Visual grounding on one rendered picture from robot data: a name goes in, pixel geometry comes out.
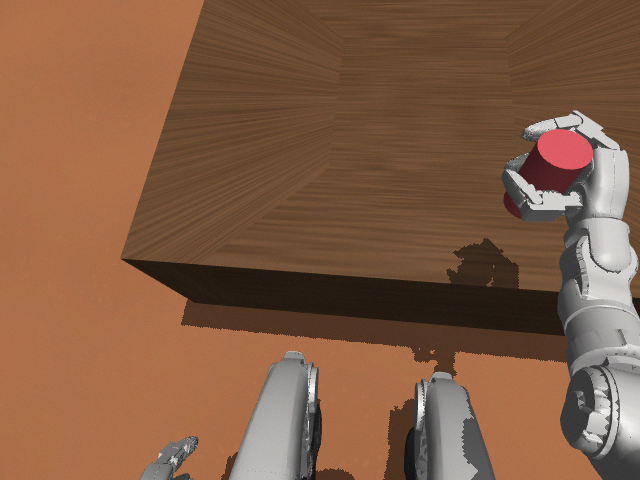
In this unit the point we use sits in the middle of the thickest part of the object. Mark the left robot hand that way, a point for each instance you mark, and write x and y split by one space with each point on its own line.
170 459

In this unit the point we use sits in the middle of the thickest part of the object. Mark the left robot foot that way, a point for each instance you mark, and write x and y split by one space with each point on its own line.
315 444

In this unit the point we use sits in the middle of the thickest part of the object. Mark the can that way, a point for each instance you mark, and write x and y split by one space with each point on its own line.
556 160

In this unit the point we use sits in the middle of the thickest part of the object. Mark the right robot arm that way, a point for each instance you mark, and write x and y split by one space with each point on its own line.
601 412

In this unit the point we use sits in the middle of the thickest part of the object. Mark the right robot hand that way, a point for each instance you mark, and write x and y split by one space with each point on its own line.
601 190

